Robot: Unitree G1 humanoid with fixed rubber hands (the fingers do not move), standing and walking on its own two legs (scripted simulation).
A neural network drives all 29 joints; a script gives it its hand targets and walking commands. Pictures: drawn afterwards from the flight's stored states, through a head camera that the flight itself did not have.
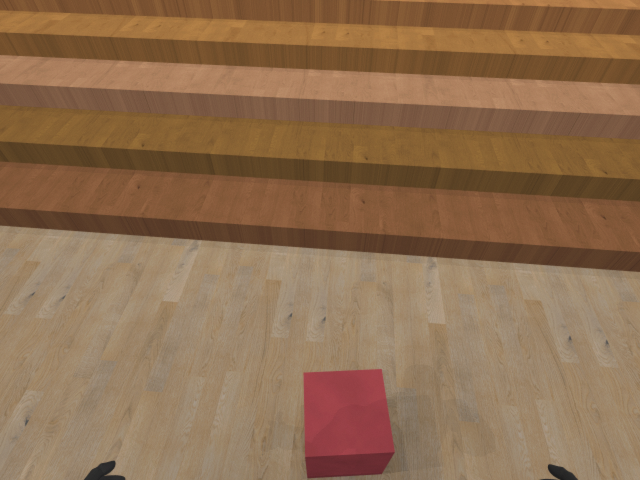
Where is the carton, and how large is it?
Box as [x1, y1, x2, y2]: [304, 369, 394, 477]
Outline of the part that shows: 381,369 304,372 305,460 307,477 375,474 382,472 393,454 394,450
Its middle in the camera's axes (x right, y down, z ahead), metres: +0.06 +0.52 +1.06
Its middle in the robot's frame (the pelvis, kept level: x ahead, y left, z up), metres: +0.37 -0.05 -0.66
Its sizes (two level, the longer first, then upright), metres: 0.210 0.200 0.250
